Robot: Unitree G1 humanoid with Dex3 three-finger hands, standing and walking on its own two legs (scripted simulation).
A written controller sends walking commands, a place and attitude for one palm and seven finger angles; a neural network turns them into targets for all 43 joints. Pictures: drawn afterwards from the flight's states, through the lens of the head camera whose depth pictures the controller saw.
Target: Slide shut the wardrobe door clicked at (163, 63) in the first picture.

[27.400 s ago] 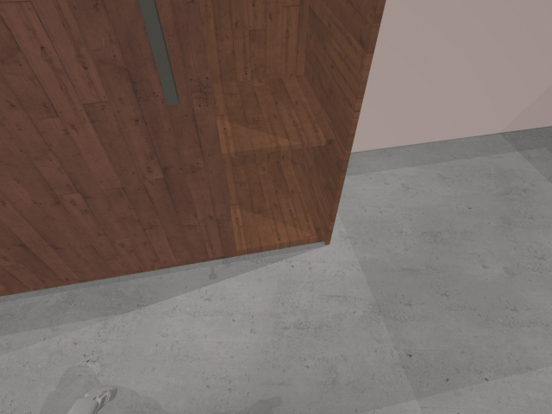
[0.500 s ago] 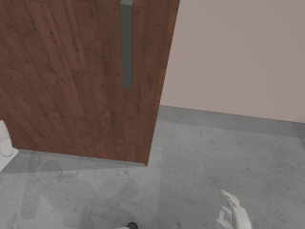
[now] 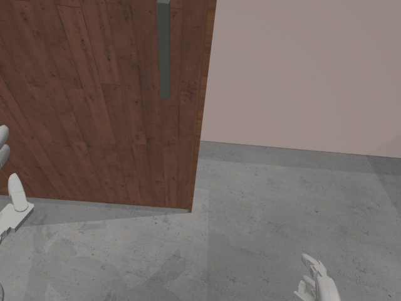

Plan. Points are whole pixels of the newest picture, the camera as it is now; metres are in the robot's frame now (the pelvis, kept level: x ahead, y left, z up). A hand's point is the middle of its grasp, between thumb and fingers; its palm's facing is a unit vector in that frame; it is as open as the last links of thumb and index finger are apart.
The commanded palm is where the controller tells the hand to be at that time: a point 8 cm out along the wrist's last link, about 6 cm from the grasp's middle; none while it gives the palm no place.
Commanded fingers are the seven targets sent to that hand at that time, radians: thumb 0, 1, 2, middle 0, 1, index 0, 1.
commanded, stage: stop stepping back and stand still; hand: left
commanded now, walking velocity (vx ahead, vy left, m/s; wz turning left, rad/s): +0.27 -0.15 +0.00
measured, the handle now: (166, 51) +0.67 +0.14 +0.17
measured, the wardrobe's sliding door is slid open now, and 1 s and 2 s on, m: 0.01 0.01 0.01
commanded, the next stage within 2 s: let the arm hang, fingers relaxed in 1.00 s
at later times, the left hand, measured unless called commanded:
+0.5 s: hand out of the picture +0.16 +0.27 +0.17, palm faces +0.48 -0.80 -0.37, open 7.4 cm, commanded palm +0.09 +0.32 +0.18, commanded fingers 0.00 0.90 0.90 -0.20 -0.30 -0.20 -0.30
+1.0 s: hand out of the picture +0.18 +0.30 +0.17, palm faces +0.47 -0.79 -0.40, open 7.4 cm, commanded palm +0.11 +0.35 +0.18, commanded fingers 0.00 0.90 0.90 -0.20 -0.30 -0.20 -0.30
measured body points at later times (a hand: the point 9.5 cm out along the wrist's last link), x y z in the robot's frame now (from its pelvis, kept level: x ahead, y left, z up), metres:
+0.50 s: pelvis -0.03 +0.01 -0.01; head -0.05 +0.04 +0.44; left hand +0.13 +0.31 +0.18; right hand +0.12 -0.24 -0.08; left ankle -0.03 +0.14 -0.74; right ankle -0.02 -0.09 -0.73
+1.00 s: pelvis -0.02 +0.04 +0.00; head -0.01 +0.06 +0.45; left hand +0.15 +0.34 +0.19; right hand +0.17 -0.17 -0.07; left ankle -0.02 +0.14 -0.74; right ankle +0.00 -0.08 -0.74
